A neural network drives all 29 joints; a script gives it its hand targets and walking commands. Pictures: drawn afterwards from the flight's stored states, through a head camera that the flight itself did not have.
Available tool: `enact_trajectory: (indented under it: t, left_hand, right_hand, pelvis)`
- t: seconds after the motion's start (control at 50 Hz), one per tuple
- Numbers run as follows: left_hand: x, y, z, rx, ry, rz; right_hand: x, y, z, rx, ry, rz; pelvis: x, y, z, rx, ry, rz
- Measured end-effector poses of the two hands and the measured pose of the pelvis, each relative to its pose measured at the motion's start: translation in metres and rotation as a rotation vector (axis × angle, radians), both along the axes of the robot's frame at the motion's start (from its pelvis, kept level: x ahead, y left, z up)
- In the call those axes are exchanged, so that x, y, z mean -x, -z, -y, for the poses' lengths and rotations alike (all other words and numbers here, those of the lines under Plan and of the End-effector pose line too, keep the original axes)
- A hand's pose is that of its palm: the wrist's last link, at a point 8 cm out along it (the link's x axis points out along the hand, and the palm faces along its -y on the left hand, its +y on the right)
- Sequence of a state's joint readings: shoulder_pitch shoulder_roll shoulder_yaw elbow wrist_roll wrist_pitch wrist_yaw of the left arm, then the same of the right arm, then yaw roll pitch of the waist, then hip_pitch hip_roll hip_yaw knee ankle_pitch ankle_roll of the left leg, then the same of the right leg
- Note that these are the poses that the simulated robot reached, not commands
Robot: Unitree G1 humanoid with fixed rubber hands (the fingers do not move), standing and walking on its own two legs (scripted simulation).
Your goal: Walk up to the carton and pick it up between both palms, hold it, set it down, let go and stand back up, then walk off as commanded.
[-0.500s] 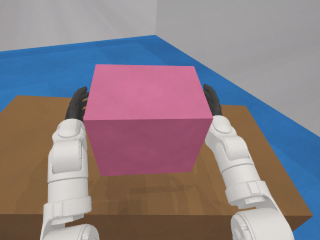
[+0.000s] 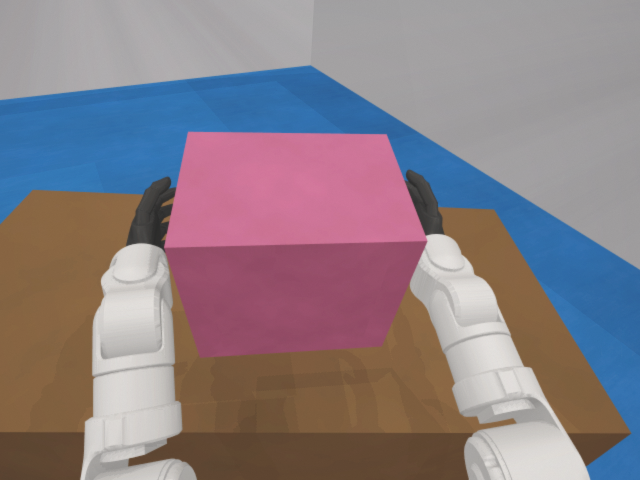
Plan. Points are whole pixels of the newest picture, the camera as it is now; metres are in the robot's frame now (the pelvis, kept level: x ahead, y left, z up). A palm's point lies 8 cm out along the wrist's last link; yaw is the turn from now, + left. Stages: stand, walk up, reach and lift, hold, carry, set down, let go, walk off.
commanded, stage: hold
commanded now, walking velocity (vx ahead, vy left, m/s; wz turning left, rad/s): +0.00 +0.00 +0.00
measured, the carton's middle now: (292, 247) +0.36 +0.01 +0.16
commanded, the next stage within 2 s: set down in 0.68 s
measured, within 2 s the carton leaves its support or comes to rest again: neither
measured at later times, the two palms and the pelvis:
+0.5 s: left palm (146, 247) +0.35 +0.17 +0.18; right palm (425, 234) +0.35 -0.15 +0.18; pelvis +0.00 +0.00 +0.00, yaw +0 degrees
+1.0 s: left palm (146, 246) +0.35 +0.17 +0.17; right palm (420, 236) +0.36 -0.15 +0.17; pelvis -0.01 +0.00 +0.00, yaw -1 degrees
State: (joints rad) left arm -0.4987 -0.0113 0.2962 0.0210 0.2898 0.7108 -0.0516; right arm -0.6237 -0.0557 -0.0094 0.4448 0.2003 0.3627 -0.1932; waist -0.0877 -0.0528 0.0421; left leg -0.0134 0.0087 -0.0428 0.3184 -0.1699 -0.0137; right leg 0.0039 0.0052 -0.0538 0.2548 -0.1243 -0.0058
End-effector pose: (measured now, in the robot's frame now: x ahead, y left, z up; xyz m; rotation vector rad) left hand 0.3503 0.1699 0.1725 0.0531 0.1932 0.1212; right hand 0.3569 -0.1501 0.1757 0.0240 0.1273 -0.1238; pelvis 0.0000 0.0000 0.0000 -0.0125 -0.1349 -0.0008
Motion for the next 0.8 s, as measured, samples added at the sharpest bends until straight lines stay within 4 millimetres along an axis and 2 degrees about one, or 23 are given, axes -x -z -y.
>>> enact_trajectory:
  t: [0.36, 0.8]
  left_hand:
    - [0.0, -0.001, 0.002, 0.011, 0.001, 0.004]
    - [0.004, -0.006, -0.002, 0.014, -0.002, 0.028]
  right_hand:
    - [0.001, -0.005, 0.002, 0.019, 0.004, 0.006]
    - [0.005, -0.004, -0.002, -0.008, 0.004, 0.031]
  pelvis:
    - [0.0, 0.0, 0.005, -0.001, -0.002, -0.005]
    - [0.008, 0.001, -0.002, 0.0, 0.004, 0.003]
